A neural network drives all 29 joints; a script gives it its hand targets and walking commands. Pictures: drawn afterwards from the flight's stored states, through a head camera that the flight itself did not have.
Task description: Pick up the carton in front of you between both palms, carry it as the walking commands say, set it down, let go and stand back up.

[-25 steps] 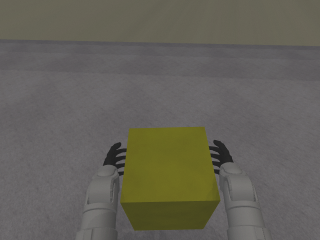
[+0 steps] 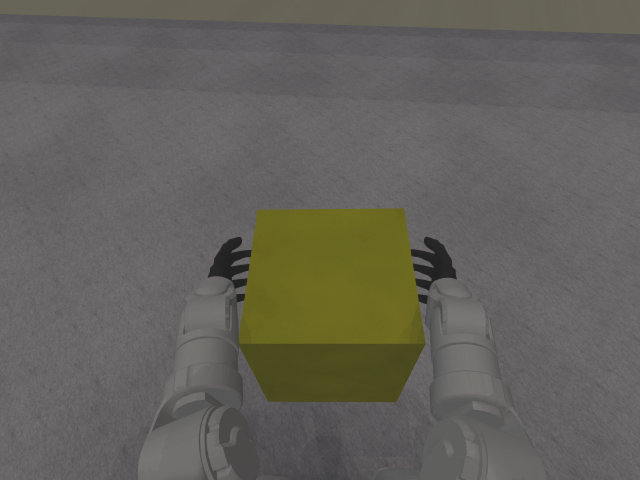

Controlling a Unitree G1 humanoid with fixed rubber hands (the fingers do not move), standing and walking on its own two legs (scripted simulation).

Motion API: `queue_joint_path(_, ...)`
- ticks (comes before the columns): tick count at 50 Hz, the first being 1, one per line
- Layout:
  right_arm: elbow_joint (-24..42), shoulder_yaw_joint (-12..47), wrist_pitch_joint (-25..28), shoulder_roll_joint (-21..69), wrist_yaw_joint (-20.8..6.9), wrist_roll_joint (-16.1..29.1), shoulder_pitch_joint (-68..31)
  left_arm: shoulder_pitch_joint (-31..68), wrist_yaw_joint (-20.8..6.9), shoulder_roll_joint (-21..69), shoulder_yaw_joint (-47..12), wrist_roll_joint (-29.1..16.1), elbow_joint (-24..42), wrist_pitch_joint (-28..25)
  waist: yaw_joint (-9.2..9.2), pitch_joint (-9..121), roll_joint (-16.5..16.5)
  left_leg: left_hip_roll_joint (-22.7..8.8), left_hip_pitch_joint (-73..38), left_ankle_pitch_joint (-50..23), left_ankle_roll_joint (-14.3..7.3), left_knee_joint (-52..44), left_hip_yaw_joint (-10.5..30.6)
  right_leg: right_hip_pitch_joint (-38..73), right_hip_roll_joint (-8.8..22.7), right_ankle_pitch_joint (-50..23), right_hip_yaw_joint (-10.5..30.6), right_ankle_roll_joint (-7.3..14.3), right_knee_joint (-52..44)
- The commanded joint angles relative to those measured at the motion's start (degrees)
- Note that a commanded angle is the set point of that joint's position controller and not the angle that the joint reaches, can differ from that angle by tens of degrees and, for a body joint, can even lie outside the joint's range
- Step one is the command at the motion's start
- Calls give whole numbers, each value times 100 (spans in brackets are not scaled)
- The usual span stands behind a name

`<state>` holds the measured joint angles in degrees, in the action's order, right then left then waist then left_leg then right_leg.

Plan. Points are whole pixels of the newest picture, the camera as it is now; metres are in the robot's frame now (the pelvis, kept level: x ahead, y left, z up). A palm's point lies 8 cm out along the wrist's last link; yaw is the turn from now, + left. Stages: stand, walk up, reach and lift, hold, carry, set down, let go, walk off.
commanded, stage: set down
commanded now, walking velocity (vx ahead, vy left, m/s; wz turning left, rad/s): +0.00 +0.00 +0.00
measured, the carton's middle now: (331, 311) +0.35 +0.00 -0.06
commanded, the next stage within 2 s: none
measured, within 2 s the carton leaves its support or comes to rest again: neither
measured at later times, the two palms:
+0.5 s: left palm (254, 313) +0.42 +0.14 -0.18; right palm (414, 325) +0.38 -0.15 -0.18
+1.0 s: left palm (273, 325) +0.47 +0.13 -0.33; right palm (405, 344) +0.42 -0.17 -0.33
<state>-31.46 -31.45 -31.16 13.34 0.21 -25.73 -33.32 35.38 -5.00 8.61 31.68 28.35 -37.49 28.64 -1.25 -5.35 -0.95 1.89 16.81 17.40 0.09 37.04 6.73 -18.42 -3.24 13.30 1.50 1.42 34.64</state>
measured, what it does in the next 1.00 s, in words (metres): lowers itself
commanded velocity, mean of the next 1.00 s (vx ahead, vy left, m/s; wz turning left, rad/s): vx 0.00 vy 0.00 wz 0.00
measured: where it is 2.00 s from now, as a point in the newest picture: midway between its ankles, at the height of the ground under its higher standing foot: outside the picture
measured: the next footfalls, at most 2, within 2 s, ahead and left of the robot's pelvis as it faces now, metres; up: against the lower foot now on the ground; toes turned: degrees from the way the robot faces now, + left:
none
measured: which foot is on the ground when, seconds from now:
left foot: down 0.00-1.00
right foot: down 0.00-1.00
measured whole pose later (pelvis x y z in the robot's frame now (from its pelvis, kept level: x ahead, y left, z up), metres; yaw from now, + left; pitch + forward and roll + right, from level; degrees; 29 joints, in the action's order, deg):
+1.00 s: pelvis -0.04 +0.02 -0.23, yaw +0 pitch +46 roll +0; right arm -31.9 -30.6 -15.6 4.5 5.2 -11.2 -54.7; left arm 62.9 2.1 -4.3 19.6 10.3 -45.6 14.5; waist -3.7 6.2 -1.8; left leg 8.1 110.3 31.1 1.4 95.1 3.9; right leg -112.4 -5.5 26.6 4.7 -3.3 92.7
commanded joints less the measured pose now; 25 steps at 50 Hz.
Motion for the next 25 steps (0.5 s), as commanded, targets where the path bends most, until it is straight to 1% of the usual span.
queue_joint_path(1, -479, 1558, 569, 3471, -719, 547, -2349, 2425, -741, 3437, -1453, -553, -432, -569, -52, 1234, 94, 374, 1485, 22, -280, -371, -315, 416, -96, -133, 299, -175, -250)
queue_joint_path(3, -377, 1750, 983, 3497, -677, 584, -2290, 2337, -699, 3433, -1643, -650, -344, -951, -32, 1731, 97, 435, 1781, -368, -214, -127, -339, 253, -153, -776, 279, -200, 61)
queue_joint_path(5, -271, 2086, 1441, 3652, -683, 688, -2364, 2387, -690, 3602, -1981, -809, -263, -1370, -37, 2291, 58, 509, 2029, -715, -154, 153, -343, 16, -211, -1211, 239, -226, 398)
queue_joint_path(9, -164, 3028, 2199, 4159, -733, 1089, -2775, 2717, -617, 4255, -3040, -1287, -125, -2076, -72, 3824, -48, 587, 2372, -1372, -4, 817, -312, -561, -321, -1847, 131, -274, 1233)
queue_joint_path(12, 181, 3790, 2469, 4387, -808, 1473, -3037, 2992, -532, 4643, -3883, -1696, 216, -2311, -120, 5552, -115, 601, 2455, -2132, 94, 1410, -299, -830, -381, -2543, 81, -293, 1901)
queue_joint_path(14, 462, 4188, 2506, 4413, -850, 1689, -3114, 3063, -451, 4802, -4361, -1960, 488, -2332, -172, 6500, -139, 607, 2433, -2626, 164, 1768, -277, -1170, -425, -2789, 43, -308, 2272)
queue_joint_path(16, 553, 4373, 2441, 4417, -901, 1813, -3111, 3083, -383, 4904, -4626, -2120, 643, -2261, -208, 6913, -165, 605, 2443, -2814, 222, 2031, -260, -1786, -466, -2602, -21, -334, 2497)
queue_joint_path(18, 454, 4354, 2288, 4431, -986, 1838, -3128, 3110, -377, 4955, -4664, -2162, 604, -2109, -230, 6846, -202, 610, 2670, -2524, 257, 2173, -274, -2410, -497, -2146, -102, -350, 2643)
queue_joint_path(22, 113, 3989, 1933, 4407, -1173, 1737, -3290, 3269, -445, 5021, -4410, -2076, 244, -1757, -288, 6208, -270, 634, 3437, -1562, 231, 2342, -300, -3464, -507, -1175, -208, -321, 2888)
queue_joint_path(25, -171, 3622, 1745, 4374, -1258, 1598, -3466, 3435, -505, 4970, -4071, -1963, -83, -1593, -319, 5845, -274, 648, 4035, -1167, 193, 2520, -317, -4040, -501, -826, -232, -303, 3090)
